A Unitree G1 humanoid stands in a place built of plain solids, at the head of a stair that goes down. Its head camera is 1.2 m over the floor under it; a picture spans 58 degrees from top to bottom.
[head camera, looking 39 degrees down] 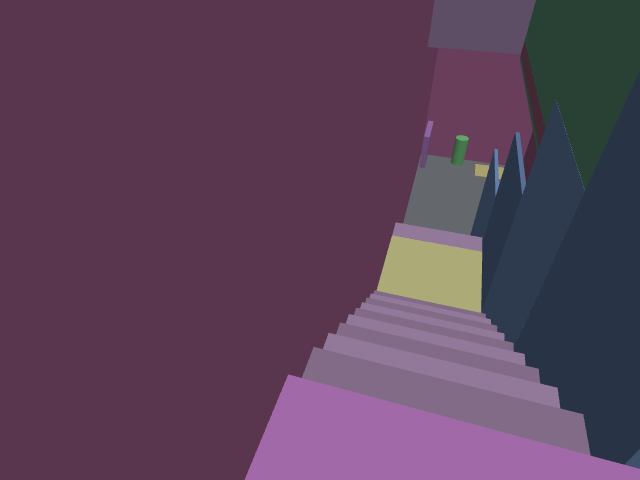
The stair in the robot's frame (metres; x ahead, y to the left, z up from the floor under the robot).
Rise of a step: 0.18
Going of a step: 0.22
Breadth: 0.96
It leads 17 degrees to the right of straight ahead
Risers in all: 10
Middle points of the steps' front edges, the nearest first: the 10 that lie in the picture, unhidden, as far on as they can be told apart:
0.66 -0.36 0.00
0.90 -0.43 -0.18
1.11 -0.50 -0.35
1.33 -0.56 -0.53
1.54 -0.62 -0.71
1.75 -0.69 -0.88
1.96 -0.75 -1.06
2.17 -0.82 -1.24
2.38 -0.88 -1.41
2.59 -0.94 -1.59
